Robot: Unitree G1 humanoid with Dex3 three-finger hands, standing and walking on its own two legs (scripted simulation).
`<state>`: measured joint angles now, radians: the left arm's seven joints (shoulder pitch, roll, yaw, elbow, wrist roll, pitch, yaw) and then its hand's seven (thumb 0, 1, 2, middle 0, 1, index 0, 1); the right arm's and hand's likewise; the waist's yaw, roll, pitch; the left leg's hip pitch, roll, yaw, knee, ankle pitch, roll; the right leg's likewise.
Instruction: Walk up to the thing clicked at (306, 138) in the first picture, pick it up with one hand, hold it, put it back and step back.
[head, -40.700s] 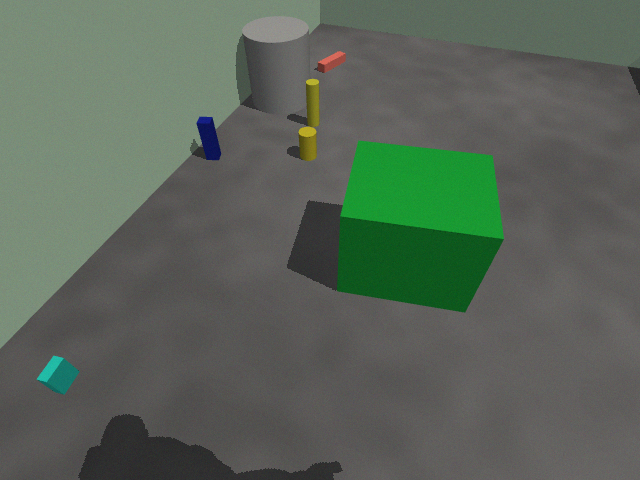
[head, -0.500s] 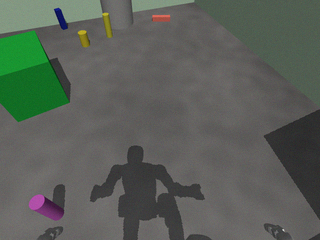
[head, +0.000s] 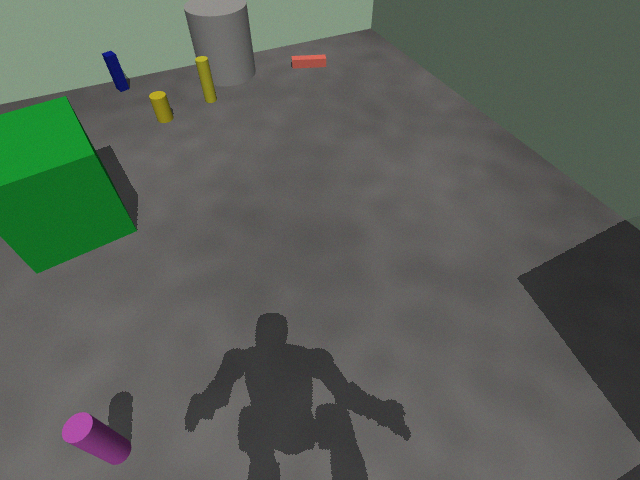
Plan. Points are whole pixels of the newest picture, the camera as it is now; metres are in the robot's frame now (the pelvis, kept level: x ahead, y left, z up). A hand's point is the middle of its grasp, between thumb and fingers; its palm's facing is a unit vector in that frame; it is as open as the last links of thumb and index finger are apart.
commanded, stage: stand
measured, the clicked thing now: (161, 107) +2.05 +0.90 -0.71
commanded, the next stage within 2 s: none
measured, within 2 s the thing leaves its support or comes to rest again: neither
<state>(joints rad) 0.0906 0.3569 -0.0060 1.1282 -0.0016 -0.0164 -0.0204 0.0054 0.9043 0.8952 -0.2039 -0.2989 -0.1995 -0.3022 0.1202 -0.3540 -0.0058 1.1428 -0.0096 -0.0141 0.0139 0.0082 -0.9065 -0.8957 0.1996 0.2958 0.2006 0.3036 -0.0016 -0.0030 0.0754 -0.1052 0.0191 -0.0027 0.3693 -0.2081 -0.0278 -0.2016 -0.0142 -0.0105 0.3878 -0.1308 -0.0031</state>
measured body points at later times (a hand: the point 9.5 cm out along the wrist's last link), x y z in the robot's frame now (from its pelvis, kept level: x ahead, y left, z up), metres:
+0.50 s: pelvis +0.01 +0.00 +0.00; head +0.02 -0.01 +0.45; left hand +0.09 +0.30 -0.13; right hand +0.07 -0.30 -0.14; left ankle +0.00 +0.14 -0.74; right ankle +0.05 -0.12 -0.74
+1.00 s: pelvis +0.02 +0.00 +0.00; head +0.02 -0.01 +0.45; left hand +0.10 +0.30 -0.12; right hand +0.09 -0.30 -0.13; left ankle +0.00 +0.14 -0.74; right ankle +0.05 -0.12 -0.74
